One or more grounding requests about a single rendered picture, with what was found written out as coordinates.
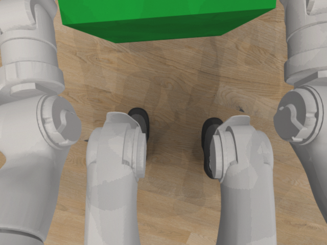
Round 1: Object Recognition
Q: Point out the left robot upper arm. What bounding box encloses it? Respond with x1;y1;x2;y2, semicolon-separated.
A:
0;94;82;245

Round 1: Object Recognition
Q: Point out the robot shin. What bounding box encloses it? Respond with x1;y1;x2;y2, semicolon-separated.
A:
209;115;273;170
86;112;142;168

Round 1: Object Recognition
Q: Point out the robot right shin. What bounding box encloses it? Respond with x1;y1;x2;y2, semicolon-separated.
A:
209;115;273;170

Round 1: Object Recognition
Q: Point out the right robot forearm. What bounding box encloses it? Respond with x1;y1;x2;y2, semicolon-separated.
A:
279;0;327;88

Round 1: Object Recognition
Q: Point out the robot left shin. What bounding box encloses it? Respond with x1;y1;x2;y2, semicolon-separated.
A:
86;112;142;168

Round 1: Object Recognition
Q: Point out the right robot upper arm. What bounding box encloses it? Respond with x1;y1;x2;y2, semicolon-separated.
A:
273;85;327;223

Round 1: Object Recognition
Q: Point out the left robot forearm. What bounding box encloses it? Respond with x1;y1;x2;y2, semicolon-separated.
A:
0;0;65;105

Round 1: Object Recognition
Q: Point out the carton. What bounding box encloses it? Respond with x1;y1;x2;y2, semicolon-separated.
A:
58;0;276;43

